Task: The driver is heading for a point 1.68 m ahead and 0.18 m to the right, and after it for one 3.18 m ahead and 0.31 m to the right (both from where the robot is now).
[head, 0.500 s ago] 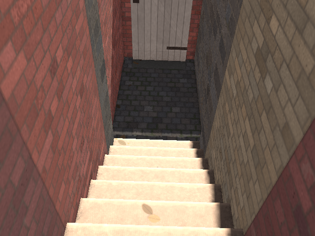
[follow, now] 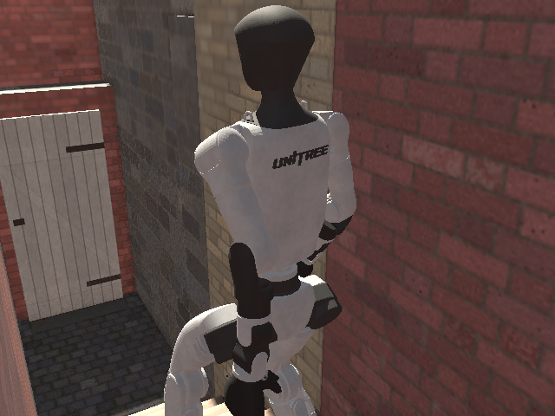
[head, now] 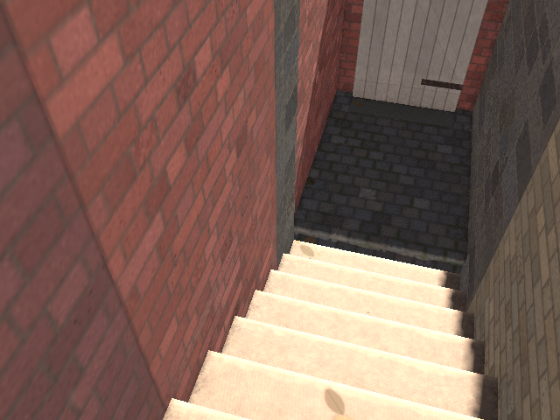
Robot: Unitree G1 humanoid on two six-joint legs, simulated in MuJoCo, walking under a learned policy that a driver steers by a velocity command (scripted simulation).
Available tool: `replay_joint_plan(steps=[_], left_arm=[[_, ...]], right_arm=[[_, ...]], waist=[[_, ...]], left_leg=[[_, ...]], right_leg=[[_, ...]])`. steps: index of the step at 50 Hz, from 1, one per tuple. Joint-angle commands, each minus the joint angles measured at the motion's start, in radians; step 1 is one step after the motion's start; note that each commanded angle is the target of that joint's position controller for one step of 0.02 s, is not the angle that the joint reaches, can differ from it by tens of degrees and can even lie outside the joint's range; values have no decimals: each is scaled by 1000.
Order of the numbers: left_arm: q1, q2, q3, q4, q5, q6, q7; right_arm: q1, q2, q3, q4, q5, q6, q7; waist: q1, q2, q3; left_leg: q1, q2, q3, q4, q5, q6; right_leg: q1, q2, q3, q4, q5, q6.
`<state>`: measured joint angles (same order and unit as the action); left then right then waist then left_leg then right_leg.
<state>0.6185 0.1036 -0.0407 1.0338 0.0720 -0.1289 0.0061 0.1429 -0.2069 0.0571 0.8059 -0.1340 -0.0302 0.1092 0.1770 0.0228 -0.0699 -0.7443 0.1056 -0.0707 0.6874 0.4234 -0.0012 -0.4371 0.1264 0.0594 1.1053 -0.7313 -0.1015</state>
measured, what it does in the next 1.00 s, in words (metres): goes down, turning right: left foot 0.18 m lower, then right foot 0.18 m lower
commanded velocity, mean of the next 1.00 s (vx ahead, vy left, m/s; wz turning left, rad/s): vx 0.30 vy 0.00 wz -0.32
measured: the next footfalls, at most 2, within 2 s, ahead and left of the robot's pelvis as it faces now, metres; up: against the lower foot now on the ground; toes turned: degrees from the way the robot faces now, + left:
left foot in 0.12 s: +0.20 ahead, +0.14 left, -0.18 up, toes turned -1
right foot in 0.82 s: +0.43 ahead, -0.14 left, -0.37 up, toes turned -32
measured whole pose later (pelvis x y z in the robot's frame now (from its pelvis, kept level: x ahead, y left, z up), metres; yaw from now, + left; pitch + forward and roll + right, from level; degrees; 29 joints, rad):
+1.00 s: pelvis +0.40 -0.05 -0.29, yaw -19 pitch +0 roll +0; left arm 0.26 0.27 0.06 0.98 0.08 -0.07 -0.07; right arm 0.41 -0.19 -0.01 1.00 -0.02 -0.08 0.09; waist -0.11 -0.06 0.03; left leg -0.69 0.13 -0.05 1.59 -0.57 -0.11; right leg -0.27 -0.01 -0.21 0.48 -0.22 -0.10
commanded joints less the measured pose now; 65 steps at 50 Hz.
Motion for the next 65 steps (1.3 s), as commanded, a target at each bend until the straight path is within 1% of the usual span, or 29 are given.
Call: replay_joint_plan(steps=[1, 3, 5, 6, 7, 8, 10, 13, 18, 24, 27, 30, 32, 34, 38, 39, 40, 41, 43, 44, 46, 48, 52, 56, 59, 61, 63, 64, 65], left_arm=[[-27, 184, 31, -66, 18, 16, -23], [-42, 249, 50, -94, -3, 13, -21], [-160, 292, 35, -138, 34, 50, -69], [25, 179, 27, -63, 41, 40, -113], [212, 99, 29, -23, -47, 38, -131], [167, 100, 23, -121, -63, 29, -125], [-88, 95, 7, -199, -35, 47, -84], [-111, 81, 18, -210, -27, 58, -81], [-123, 113, 65, -127, -2, 50, -133], [-448, 123, 49, -264, 5, 51, -108], [-453, 138, 62, -265, 46, 74, -142], [-542, 169, 82, -303, 34, 105, -130], [-700, 161, 74, -329, 23, 100, -117], [-740, 168, 89, -327, 9, 55, -94], [-565, 103, 70, -281, 27, 124, -107], [-432, 90, 75, -158, -98, 130, -40], [-212, 89, 71, -80, -69, 123, -25], [-47, 329, 159, -56, 66, 126, -54], [-14, 423, 197, -60, 84, 109, -48], [-121, 340, 178, -92, 98, 97, -64], [-337, 206, 102, -111, 42, 68, -90], [-378, 209, 90, -130, -31, 31, -84], [-447, 249, 83, -161, 56, -14, -58], [-354, 348, 137, -181, 53, 8, -9], [-181, 325, 165, -127, -21, 32, 48], [-264, 360, 193, -161, 7, 24, 63], [-330, 339, 202, -193, -1, 28, 46], [-374, 164, 158, -336, -10, 9, 40], [-594, 186, 142, -422, -85, -3, 41]], right_arm=[[-146, -33, 1, -130, 16, 7, -5], [-138, -82, -13, -150, 32, 3, -15], [246, -179, -60, -40, 66, -48, -40], [453, -217, -99, 32, 50, -67, -42], [546, -285, -117, 43, 32, -67, -15], [459, -319, -124, 14, 42, -58, -1], [300, -182, -99, 0, 60, -53, -1], [247, 14, -45, 38, 46, -98, -51], [414, -74, -57, 168, 27, -126, -85], [534, 13, -18, 244, 35, -112, -148], [439, -41, -17, 197, 8, -117, -129], [480, -138, -54, 240, 72, -119, -152], [592, -68, -54, 283, 115, -96, -178], [789, 14, -48, 331, 82, -84, -191], [462, -183, -122, 308, 48, -60, -110], [453, -44, -87, 296, 174, -31, -140], [468, -58, -86, 302, 204, -16, -149], [371, -135, -102, 305, 48, -7, -40], [457, -21, -94, 254, 94, -18, 31], [454, -34, -87, 226, 119, -27, 28], [508, 83, -35, 242, 125, -41, 5], [523, 37, -54, 211, 119, -58, -13], [550, -2, -83, 213, 68, -49, -28], [293, -51, -124, 28, 40, -50, -98], [157, 28, -103, -34, 51, 7, -179], [163, 34, -109, -16, 57, 19, -197], [367, -43, -159, 84, 91, 2, -195], [544, -195, -187, 126, 81, -52, -205], [716, -255, -197, 144, 13, -95, -145]], waist=[[-51, -74, 195], [-51, -43, 196], [-235, -50, 70], [-245, 112, -54], [-199, 249, -228], [-167, 211, -278], [-182, -10, -48], [-61, -50, 126], [-111, 131, 75], [-214, 13, 126], [-199, 6, 138], [-257, 24, 255], [-378, -8, 329], [-452, 15, 224], [-267, 15, 238], [-200, -147, 138], [-123, -130, -1], [-38, -109, -15], [-96, -230, -331], [-129, -120, -306], [-264, -15, -177], [-333, -69, 52], [-357, -38, 50], [-235, -85, 16], [-116, -105, 89], [-136, -116, 83], [-223, 60, 35], [-223, 440, -166], [-363, 225, -122]], left_leg=[[311, -44, 61, -92, -108, -8], [362, -56, 36, -330, -241, 16], [834, -17, 48, -383, -150, 83], [1110, 54, 38, -238, -65, 191], [1388, 256, -60, 78, 622, 290], [1317, 400, -232, 18, 584, 380], [900, 375, -295, -221, -377, 321], [396, 200, -63, -273, -407, 177], [341, 171, -5, -186, -464, 164], [600, 228, -11, -38, -212, 150], [98, 125, 228, -4, -551, 56], [451, 250, 101, 73, -609, 51], [686, 267, -18, 89, -508, 41], [725, 110, 147, 119, -503, -30], [442, 173, 117, 112, -616, 50], [409, 8, 229, 450, -455, 118], [295, -52, 278, 701, -546, 116], [138, 7, 173, 820, -1107, -20], [-74, -10, 81, 1255, -1393, -75], [-172, 8, 73, 1294, -1395, -85], [-88, 66, 6, 1164, -1291, -90], [94, 56, 3, 864, -941, -113], [280, 31, -5, 600, -458, -120], [95, 34, -25, 636, -697, -87], [81, 36, 76, 295, -876, -95], [201, -24, 132, 212, -860, -87], [577, -110, 135, -106, -491, -43], [933, 186, -341, -170, 227, 265], [1039, 241, -522, -201, 271, 334]], right_leg=[[-342, -170, 415, -309, 63, -207], [-160, -160, 468, -179, 148, -182], [-254, -105, 452, 171, 236, -109], [-401, -21, 264, 536, 265, -10], [-669, 31, 106, 1040, -59, 33], [-818, -19, 56, 1153, -13, 48], [-903, -154, 94, 1017, 285, 77], [-648, -299, 67, 562, 673, 44], [-622, -255, 16, 345, 912, 27], [-800, -306, 7, -75, 1121, 49], [-106, -199, -174, -213, 1410, 16], [-309, -240, -110, -487, 1116, 30], [-471, -282, -77, -803, 1046, 18], [-360, -210, -186, -723, 1068, 29], [85, -185, -109, -643, 1066, 81], [328, -114, -215, -842, 1364, 75], [656, -123, -257, -908, 1595, 76], [885, -285, -72, -955, 1440, -19], [1226, -535, -19, -493, 2168, -210], [1117, -597, -10, -493, 2205, -249], [659, -598, -66, -536, 1887, -178], [135, -510, -173, -678, 1606, -106], [-132, -482, -246, -643, 1133, -172], [105, -670, -98, -570, 1080, -197], [178, -695, 7, -660, 756, -140], [111, -661, -51, -677, 581, -99], [-53, -533, -170, -374, 276, 10], [-362, -256, -386, 121, -138, 124], [-631, -143, -132, 187, -196, 125]])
